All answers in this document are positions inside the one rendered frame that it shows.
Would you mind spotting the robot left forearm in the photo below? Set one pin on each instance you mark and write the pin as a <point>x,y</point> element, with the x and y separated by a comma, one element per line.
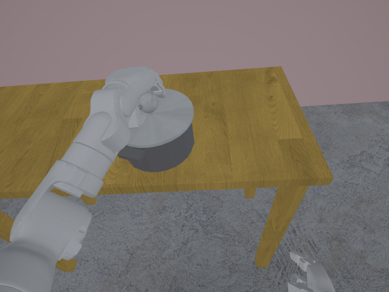
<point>84,165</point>

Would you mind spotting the robot left upper arm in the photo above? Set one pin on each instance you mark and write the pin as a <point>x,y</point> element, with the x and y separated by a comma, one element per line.
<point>53,231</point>

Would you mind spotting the lid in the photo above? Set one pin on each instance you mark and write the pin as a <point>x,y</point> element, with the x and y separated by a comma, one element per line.
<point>171,119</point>

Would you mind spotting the knob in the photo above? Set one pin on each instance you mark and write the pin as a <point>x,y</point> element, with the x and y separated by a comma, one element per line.
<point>149,101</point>

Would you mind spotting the robot left hand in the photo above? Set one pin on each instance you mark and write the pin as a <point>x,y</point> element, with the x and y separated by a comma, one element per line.
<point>142,79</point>

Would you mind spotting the pot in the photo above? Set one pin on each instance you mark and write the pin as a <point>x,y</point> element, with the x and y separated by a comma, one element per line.
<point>162,157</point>

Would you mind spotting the robot right hand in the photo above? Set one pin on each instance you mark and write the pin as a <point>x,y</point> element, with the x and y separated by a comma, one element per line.
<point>317,279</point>

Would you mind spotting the table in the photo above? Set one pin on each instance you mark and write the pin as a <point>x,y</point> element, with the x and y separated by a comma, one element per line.
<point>249,132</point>

